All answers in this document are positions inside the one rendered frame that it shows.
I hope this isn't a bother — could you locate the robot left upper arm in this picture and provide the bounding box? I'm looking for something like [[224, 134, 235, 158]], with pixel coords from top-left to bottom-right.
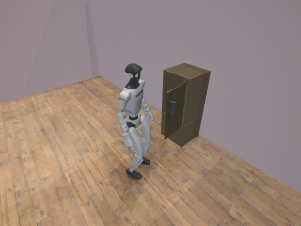
[[139, 79, 145, 98]]

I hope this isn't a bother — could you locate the robot right hand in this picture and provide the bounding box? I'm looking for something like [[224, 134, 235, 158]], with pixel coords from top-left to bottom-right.
[[124, 138, 136, 153]]

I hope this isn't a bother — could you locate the robot left hand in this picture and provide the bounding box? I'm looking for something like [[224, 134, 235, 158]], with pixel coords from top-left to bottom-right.
[[145, 112, 155, 124]]

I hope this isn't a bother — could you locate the cupboard door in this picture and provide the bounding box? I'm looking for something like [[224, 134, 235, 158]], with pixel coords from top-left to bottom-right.
[[164, 81, 187, 140]]

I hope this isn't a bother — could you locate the right robot shin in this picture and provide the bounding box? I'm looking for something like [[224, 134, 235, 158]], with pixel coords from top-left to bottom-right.
[[129, 154, 144, 172]]

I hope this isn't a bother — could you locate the handle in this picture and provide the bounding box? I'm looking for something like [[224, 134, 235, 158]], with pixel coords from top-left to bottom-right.
[[169, 101, 176, 115]]

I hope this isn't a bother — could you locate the robot right forearm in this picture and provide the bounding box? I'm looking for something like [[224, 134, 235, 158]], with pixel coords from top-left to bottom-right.
[[118, 113, 131, 139]]

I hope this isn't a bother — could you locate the robot right foot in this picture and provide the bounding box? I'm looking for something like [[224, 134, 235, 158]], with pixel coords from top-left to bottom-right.
[[126, 168, 142, 180]]

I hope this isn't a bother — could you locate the robot right upper arm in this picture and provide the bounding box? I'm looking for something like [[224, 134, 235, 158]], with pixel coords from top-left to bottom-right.
[[117, 89, 131, 119]]

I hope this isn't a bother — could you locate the robot left forearm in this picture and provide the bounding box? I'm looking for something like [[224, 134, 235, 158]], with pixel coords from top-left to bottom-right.
[[141, 97, 150, 114]]

